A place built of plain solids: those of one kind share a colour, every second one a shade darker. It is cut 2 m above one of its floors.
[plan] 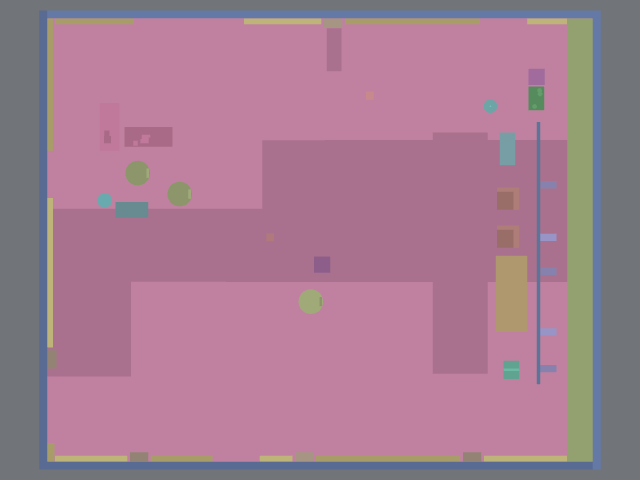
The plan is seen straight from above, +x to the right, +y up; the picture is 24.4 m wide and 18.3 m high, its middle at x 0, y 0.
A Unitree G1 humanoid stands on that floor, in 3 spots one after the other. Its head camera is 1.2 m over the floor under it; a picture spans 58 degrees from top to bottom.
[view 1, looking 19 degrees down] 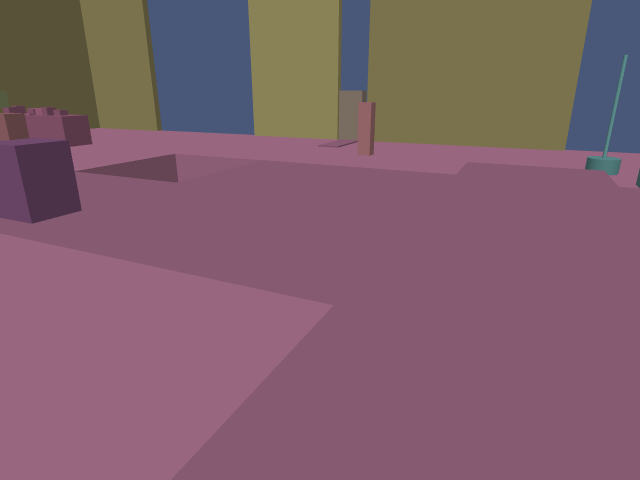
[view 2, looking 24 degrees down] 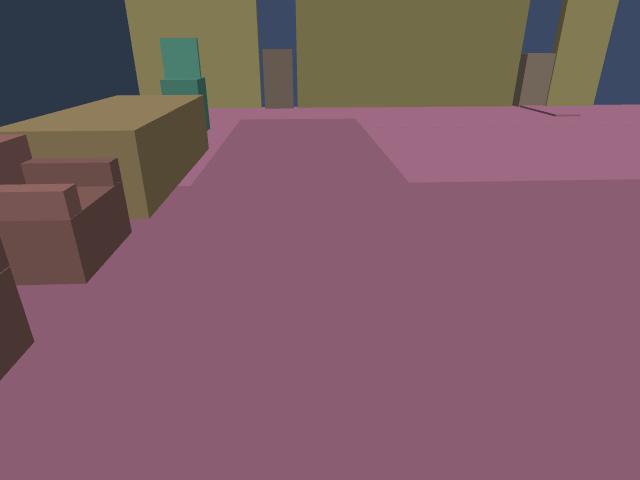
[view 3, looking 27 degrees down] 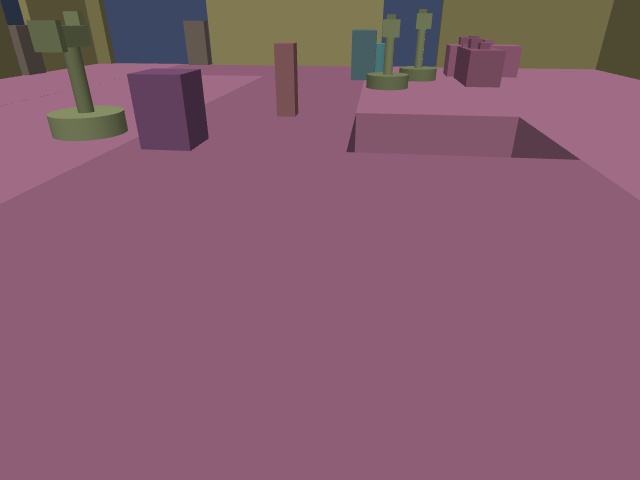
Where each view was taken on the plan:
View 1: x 5.20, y -4.05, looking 115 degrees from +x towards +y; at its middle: floor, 4.27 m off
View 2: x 5.38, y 3.05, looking -93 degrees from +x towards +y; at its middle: floor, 2.95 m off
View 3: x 5.20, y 1.50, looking -173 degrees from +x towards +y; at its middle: floor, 3.06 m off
